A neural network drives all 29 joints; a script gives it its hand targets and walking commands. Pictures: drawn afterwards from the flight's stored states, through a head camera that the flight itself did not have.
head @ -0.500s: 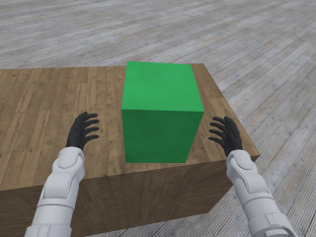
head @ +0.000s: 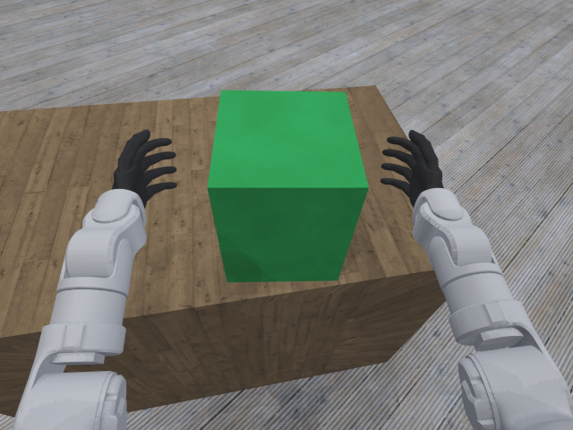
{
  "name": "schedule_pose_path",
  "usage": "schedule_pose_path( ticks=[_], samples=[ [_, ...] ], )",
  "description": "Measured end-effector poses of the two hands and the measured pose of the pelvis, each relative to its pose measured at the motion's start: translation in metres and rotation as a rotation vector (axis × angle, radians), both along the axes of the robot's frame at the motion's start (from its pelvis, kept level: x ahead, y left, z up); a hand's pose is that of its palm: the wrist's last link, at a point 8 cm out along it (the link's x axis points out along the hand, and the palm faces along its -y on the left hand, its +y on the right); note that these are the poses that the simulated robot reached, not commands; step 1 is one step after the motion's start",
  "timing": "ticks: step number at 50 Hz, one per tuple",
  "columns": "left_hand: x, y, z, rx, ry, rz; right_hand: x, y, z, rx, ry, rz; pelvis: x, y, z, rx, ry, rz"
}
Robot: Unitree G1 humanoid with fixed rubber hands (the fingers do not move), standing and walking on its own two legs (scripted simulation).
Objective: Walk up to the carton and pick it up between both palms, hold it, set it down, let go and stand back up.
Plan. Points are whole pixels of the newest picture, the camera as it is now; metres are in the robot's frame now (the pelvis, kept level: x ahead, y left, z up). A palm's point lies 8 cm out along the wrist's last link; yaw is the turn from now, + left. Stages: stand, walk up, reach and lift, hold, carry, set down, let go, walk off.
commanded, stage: reach and lift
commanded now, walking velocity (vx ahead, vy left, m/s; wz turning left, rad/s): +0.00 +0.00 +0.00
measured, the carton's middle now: (283, 191) +0.48 +0.02 +0.03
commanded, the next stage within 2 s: none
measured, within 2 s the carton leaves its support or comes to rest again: neither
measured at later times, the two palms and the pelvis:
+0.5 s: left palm (129, 137) +0.43 +0.22 +0.17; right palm (427, 130) +0.46 -0.17 +0.18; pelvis +0.00 -0.01 +0.00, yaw +1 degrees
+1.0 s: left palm (138, 145) +0.45 +0.22 +0.14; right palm (415, 144) +0.47 -0.17 +0.15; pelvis -0.01 +0.01 +0.00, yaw +1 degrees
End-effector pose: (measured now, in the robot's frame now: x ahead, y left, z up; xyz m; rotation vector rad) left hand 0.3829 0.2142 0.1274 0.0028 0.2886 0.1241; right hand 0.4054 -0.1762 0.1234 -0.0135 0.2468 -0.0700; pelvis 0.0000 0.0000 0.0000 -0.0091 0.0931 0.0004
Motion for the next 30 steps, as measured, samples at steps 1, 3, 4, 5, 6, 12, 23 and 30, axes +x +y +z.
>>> schedule_pose_path(
  ticks=[1, 3, 4, 5, 6, 12, 23, 30],
  samples=[
    [0.002, 0.0, 0.002, -0.001, 0.0, 0.001, 0.002, 0.0, 0.002, 0.0, 0.001, -0.001, 0.0, -0.001, 0.0, 0.0, 0.002, 0.002],
    [0.007, 0.001, 0.005, -0.003, -0.001, 0.003, 0.007, 0.001, 0.007, 0.001, 0.002, -0.002, 0.001, -0.002, 0.0, 0.0, 0.005, 0.005],
    [0.009, 0.002, 0.007, -0.004, -0.001, 0.003, 0.009, 0.001, 0.009, 0.001, 0.003, -0.002, 0.001, -0.003, 0.0, 0.0, 0.008, 0.006],
    [0.011, 0.002, 0.008, -0.004, -0.001, 0.004, 0.011, 0.001, 0.011, 0.001, 0.004, -0.003, 0.002, -0.003, 0.0, 0.0, 0.011, 0.007],
    [0.013, 0.002, 0.01, -0.004, -0.002, 0.005, 0.013, 0.001, 0.014, 0.001, 0.005, -0.003, 0.002, -0.004, -0.001, 0.0, 0.014, 0.008],
    [0.025, 0.003, 0.018, -0.003, -0.009, 0.007, 0.026, 0.002, 0.026, 0.001, 0.013, -0.005, 0.002, -0.006, -0.002, -0.001, 0.043, 0.013],
    [0.048, 0.003, 0.041, 0.003, -0.026, 0.013, 0.048, 0.003, 0.054, 0.0, 0.019, -0.011, 0.0, -0.006, -0.003, -0.007, 0.107, 0.02],
    [0.06, 0.004, 0.056, 0.005, -0.035, 0.023, 0.058, 0.004, 0.071, 0.001, 0.021, -0.017, -0.003, -0.004, -0.005, -0.011, 0.145, 0.023]
  ],
)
